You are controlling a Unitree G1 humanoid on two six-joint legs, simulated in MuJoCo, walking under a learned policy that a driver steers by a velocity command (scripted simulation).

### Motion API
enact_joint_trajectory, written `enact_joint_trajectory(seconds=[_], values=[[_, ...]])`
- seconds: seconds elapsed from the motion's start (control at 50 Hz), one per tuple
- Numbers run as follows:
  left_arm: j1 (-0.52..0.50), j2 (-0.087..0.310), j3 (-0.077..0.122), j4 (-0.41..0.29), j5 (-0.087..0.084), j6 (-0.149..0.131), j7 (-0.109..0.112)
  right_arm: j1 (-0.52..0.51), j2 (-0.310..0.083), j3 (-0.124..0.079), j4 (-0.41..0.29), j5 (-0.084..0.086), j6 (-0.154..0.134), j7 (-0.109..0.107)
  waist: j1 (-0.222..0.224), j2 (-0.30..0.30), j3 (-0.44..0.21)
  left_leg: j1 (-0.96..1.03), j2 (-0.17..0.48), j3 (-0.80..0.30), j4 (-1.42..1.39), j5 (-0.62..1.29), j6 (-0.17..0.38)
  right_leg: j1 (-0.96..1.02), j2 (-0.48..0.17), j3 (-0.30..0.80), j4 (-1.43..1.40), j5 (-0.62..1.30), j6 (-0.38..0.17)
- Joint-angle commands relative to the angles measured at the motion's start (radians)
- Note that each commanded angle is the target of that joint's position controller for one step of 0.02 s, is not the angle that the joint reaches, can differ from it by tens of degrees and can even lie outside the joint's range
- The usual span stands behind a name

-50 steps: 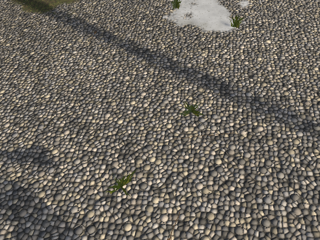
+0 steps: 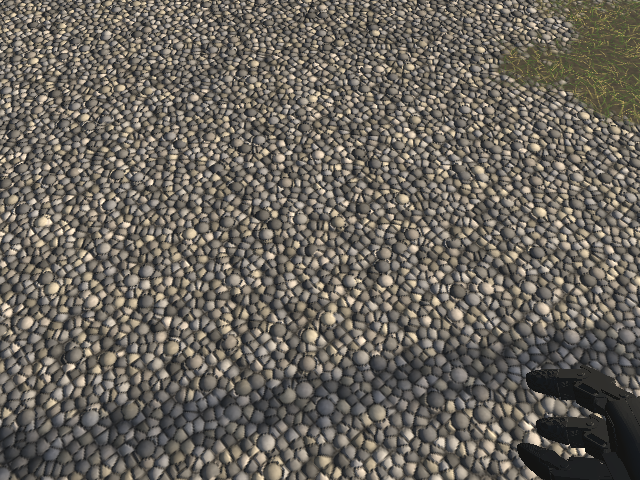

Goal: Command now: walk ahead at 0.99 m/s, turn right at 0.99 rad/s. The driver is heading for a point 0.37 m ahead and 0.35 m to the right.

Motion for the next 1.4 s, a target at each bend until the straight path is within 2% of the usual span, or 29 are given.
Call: enact_joint_trajectory(seconds=[0.02, 0.04, 0.08, 0.16, 0.32, 0.4, 0.42, 0.44, 0.46, 0.48, 0.5, 0.54, 0.64, 0.76, 0.8, 0.82, 0.84, 0.86, 0.88, 0.94, 1.0, 1.08, 1.2, 1.22, 1.24, 1.26, 1.28, 1.36, 1.4], values=[[-0.111, -0.02, -0.019, -0.174, -0.034, -0.033, 0.0, 0.564, -0.342, -0.131, 0.08, -0.041, -0.003, -0.043, -0.255, 0.399, -0.476, 1.086, 0.451, -0.687, -0.169, -0.576, 0.123, -0.753, -0.004, -0.109, 0.851, -0.04, 0.061], [-0.111, 0.062, -0.02, -0.157, -0.011, -0.019, 0.011, 0.426, -0.281, -0.137, 0.059, -0.034, 0.003, -0.029, -0.224, 0.313, -0.394, 0.957, 0.429, -0.795, -0.25, -0.724, 0.154, -0.852, -0.099, -0.153, 0.899, 0.063, 0.048], [-0.22, 0.09, -0.012, -0.139, 0.024, 0.01, -0.011, 0.334, -0.124, -0.102, 0.075, -0.024, 0.007, -0.022, -0.201, 0.058, -0.147, 0.674, 0.349, -0.492, -0.268, -0.585, 0.149, -0.848, -0.201, -0.205, 0.833, 0.181, 0.053], [-0.33, -0.024, -0.043, -0.215, 0.035, 0.061, -0.06, 0.405, -0.07, -0.083, 0.196, 0.004, -0.03, 0.002, -0.143, 0.059, 0.008, 0.482, 0.301, -0.146, -0.344, -0.251, 0.098, -0.894, -0.294, -0.225, 0.778, 0.183, 0.063], [-0.583, -0.035, -0.073, -0.33, 0.026, 0.062, -0.104, 0.431, -0.141, -0.091, 0.266, 0.007, -0.065, 0.001, -0.109, 0.025, 0.126, 0.464, 0.188, 0.341, -0.425, 0.517, 0.027, -0.758, -0.228, -0.472, 0.28, 0.469, 0.011], [-0.286, 0.058, -0.03, -0.228, 0.019, 0.048, -0.07, 0.428, -0.264, -0.118, 0.247, 0.008, -0.01, -0.023, 0.066, 0.114, -0.095, 0.592, 0.24, 0.336, 0.037, 1.16, 0.032, -0.367, -0.085, -0.503, 0.218, 0.326, -0.049], [-0.063, 0.104, -0.001, -0.157, 0.017, 0.046, -0.052, 0.378, -0.27, -0.12, 0.222, 0.005, 0.005, -0.022, 0.155, 0.112, -0.192, 0.485, 0.25, 0.306, 0.32, 1.106, 0.045, -0.113, -0.07, -0.447, 0.173, 0.28, -0.083], [0.011, 0.141, 0.032, -0.11, 0.008, 0.052, -0.023, 0.371, -0.238, -0.119, 0.221, -0.008, 0.012, -0.011, 0.145, 0.019, -0.2, 0.266, 0.162, 0.291, 0.66, 0.443, 0.028, 0.091, -0.104, -0.338, 0.109, 0.211, -0.106], [-0.085, 0.225, 0.051, -0.131, -0.008, 0.064, -0.004, 0.381, -0.092, -0.083, 0.173, -0.027, 0.01, 0.002, 0.014, -0.209, -0.131, -0.022, 0.004, 0.269, 1.036, -0.449, 0.003, 0.113, -0.272, -0.029, 0.119, 0.338, -0.143], [-0.089, 0.281, 0.06, -0.179, 0.026, 0.078, -0.006, 0.388, -0.135, -0.083, 0.048, 0.007, -0.011, 0.003, -0.021, -0.207, -0.345, -0.283, -0.041, 0.046, 1.157, -0.461, -0.021, 0.354, -0.419, 0.433, -0.12, 0.158, -0.33], [-0.071, 0.236, 0.062, -0.174, 0.023, 0.077, 0.003, 0.295, -0.169, -0.078, 0.04, 0.001, -0.036, 0.002, -0.002, -0.028, -0.266, -0.332, 0.017, -0.024, 1.061, -0.37, -0.016, 0.264, -0.435, 0.5, -0.272, 0.05, -0.286], [-0.134, 0.167, 0.046, -0.141, 0.016, 0.048, 0.017, 0.252, -0.154, -0.067, 0.053, -0.012, -0.04, -0.003, -0.098, 0.097, -0.047, -0.238, 0.077, -0.026, 0.873, -0.328, -0.027, -0.057, -0.362, 0.351, -0.316, 0.187, -0.232], [-0.171, 0.109, 0.017, -0.135, 0.006, -0.017, 0.012, 0.139, -0.096, -0.045, 0.001, -0.033, 0.024, 0.011, -0.153, 0.07, 0.057, -0.034, 0.128, 0.014, 0.478, -0.285, -0.087, -0.473, -0.215, 0.129, -0.377, 0.354, -0.197], [-0.071, 0.138, 0.04, -0.081, -0.013, -0.007, -0.002, 0.024, -0.076, -0.032, -0.042, -0.001, 0.006, 0.013, -0.061, 0.002, 0.008, 0.234, -0.018, 0.065, 0.047, 0.137, -0.023, -0.381, -0.157, 0.068, -0.232, 0.862, -0.046], [-0.072, 0.17, 0.05, -0.073, -0.011, 0.0, 0.007, 0.159, -0.143, -0.058, -0.011, -0.004, -0.004, -0.013, -0.124, -0.028, -0.092, 0.428, -0.076, 0.039, -0.02, 0.107, -0.009, -0.32, -0.128, 0.089, 0.021, 1.048, 0.036], [-0.125, 0.181, 0.052, -0.084, -0.014, -0.005, 0.006, 0.329, -0.181, -0.076, 0.035, -0.003, -0.013, -0.025, -0.231, -0.022, -0.163, 0.594, -0.04, 0.028, -0.081, 0.207, 0.004, -0.349, -0.104, 0.061, 0.235, 1.004, 0.074], [-0.088, -0.037, -0.007, -0.107, -0.046, 0.009, 0.013, 0.417, -0.192, -0.094, 0.041, 0.053, -0.045, -0.033, -0.254, 0.128, -0.328, 0.906, 0.162, -0.152, 0.018, 0.389, 0.056, -0.507, -0.081, 0.039, 0.534, 0.255, 0.137], [0.012, -0.075, -0.036, -0.127, -0.016, 0.012, 0.016, 0.49, -0.219, -0.085, 0.033, 0.015, -0.05, -0.029, -0.224, 0.363, -0.474, 1.089, 0.411, -0.403, 0.114, 0.897, 0.165, -0.674, 0.014, -0.05, 0.854, -0.296, 0.174], [0.054, 0.03, -0.017, -0.156, -0.066, 0.014, 0.014, 0.46, -0.24, -0.106, 0.038, 0.005, -0.047, -0.016, -0.197, 0.421, -0.565, 1.085, 0.523, -0.698, -0.016, 0.59, 0.292, -0.807, -0.045, -0.057, 1.05, -0.177, 0.21], [-0.196, 0.08, 0.0, -0.199, -0.046, 0.064, 0.027, 0.247, -0.095, -0.076, 0.011, 0.013, -0.029, -0.024, -0.174, 0.054, -0.178, 0.636, 0.328, -0.325, -0.125, 0.454, 0.236, -0.848, -0.186, -0.195, 0.958, -0.047, 0.239], [-0.193, -0.013, -0.019, -0.228, -0.038, 0.083, 0.027, 0.184, -0.117, -0.087, 0.059, 0.035, -0.037, -0.012, -0.098, 0.064, -0.056, 0.367, 0.271, -0.159, -0.238, 0.447, 0.221, -0.732, -0.237, -0.21, 0.665, -0.043, 0.217], [-0.252, -0.039, -0.04, -0.231, -0.019, 0.064, 0.002, 0.141, -0.174, -0.11, 0.102, 0.056, -0.029, -0.012, -0.102, 0.101, -0.154, 0.323, 0.208, 0.026, -0.243, 0.522, 0.215, -0.499, -0.225, -0.261, 0.226, 0.301, 0.209], [-0.327, 0.051, -0.002, -0.241, 0.006, 0.061, -0.005, 0.192, -0.163, -0.1, 0.166, 0.069, -0.023, -0.004, -0.093, 0.05, -0.137, 0.291, 0.167, 0.067, -0.068, 0.212, 0.125, -0.257, -0.191, -0.281, -0.067, 0.509, 0.112], [-0.307, 0.121, 0.015, -0.25, 0.012, 0.062, 0.008, 0.238, -0.133, -0.087, 0.173, 0.041, -0.024, -0.001, -0.095, -0.057, -0.165, 0.233, 0.096, 0.127, 0.077, 0.049, 0.059, -0.16, -0.3, -0.171, -0.086, 0.893, 0.067], [-0.314, 0.123, 0.0, -0.274, 0.042, 0.07, 0.024, 0.338, -0.072, -0.055, 0.162, 0.014, -0.02, 0.008, -0.139, -0.234, -0.282, 0.101, 0.014, 0.12, 0.313, -0.503, -0.018, -0.018, -0.557, 0.112, -0.089, 1.128, -0.127], [-0.311, 0.011, -0.031, -0.255, 0.029, 0.073, 0.02, 0.326, -0.099, -0.058, 0.176, 0.031, 0.004, 0.013, -0.11, -0.193, -0.345, 0.103, 0.04, 0.013, 0.406, -0.652, -0.045, -0.06, -0.565, 0.143, -0.115, 0.96, -0.188], [-0.342, 0.007, -0.032, -0.243, 0.013, 0.071, 0.012, 0.291, -0.136, -0.068, 0.168, 0.048, 0.021, 0.013, -0.115, -0.165, -0.28, 0.076, 0.049, 0.002, 0.432, -0.639, -0.054, -0.112, -0.509, 0.104, -0.14, 0.804, -0.156], [-0.426, 0.139, 0.021, -0.238, -0.002, 0.08, 0.017, 0.245, -0.173, -0.095, 0.171, 0.032, 0.059, -0.033, -0.14, -0.105, -0.154, 0.097, 0.004, 0.017, 0.435, -0.502, -0.081, -0.333, -0.423, 0.061, -0.197, 0.65, -0.092], [-0.431, 0.111, 0.026, -0.242, -0.009, 0.085, 0.027, 0.249, -0.136, -0.089, 0.173, 0.034, 0.064, -0.045, -0.146, -0.105, -0.173, 0.111, -0.015, 0.005, 0.4, -0.457, -0.079, -0.35, -0.398, 0.067, -0.209, 0.598, -0.092]])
